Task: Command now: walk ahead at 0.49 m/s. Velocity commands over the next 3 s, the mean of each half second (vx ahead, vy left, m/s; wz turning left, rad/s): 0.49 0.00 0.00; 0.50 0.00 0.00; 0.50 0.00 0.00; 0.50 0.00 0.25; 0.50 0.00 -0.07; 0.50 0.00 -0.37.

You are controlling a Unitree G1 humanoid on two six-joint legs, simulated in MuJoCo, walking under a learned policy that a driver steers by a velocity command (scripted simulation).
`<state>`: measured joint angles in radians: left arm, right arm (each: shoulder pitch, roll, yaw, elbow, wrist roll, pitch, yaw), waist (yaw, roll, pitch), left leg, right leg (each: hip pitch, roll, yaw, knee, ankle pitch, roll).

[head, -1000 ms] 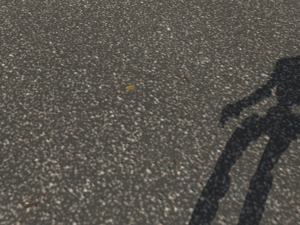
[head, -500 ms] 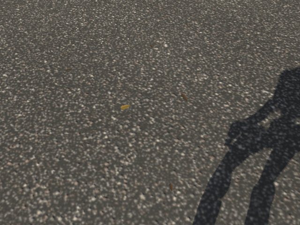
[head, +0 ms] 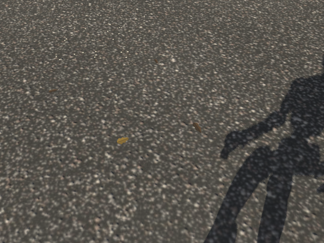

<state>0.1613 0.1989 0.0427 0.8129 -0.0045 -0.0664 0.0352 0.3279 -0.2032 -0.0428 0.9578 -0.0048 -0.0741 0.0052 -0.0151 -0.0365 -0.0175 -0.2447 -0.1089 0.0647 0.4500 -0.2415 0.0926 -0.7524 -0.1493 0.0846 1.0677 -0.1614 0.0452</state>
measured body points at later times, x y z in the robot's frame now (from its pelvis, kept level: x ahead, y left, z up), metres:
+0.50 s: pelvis +0.25 -0.09 +0.02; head +0.26 -0.11 +0.47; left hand +0.25 +0.17 -0.11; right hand +0.39 -0.36 -0.11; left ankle +0.38 +0.09 -0.66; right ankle +0.22 -0.17 -0.73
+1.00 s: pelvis +0.52 -0.02 +0.01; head +0.54 -0.01 +0.46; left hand +0.62 +0.25 -0.12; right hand +0.58 -0.29 -0.12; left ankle +0.54 +0.05 -0.73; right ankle +0.56 -0.19 -0.65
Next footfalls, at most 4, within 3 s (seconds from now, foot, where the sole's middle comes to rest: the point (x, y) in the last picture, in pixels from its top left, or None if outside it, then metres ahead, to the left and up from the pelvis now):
0.20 right None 0.26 -0.17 -0.77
0.78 left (155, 226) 0.58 0.06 -0.77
1.32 right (203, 162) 0.89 -0.18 -0.77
1.90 left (152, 119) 1.18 0.08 -0.77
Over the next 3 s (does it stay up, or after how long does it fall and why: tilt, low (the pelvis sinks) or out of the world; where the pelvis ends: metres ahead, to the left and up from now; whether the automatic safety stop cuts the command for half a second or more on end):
stays up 1.68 0.06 0.00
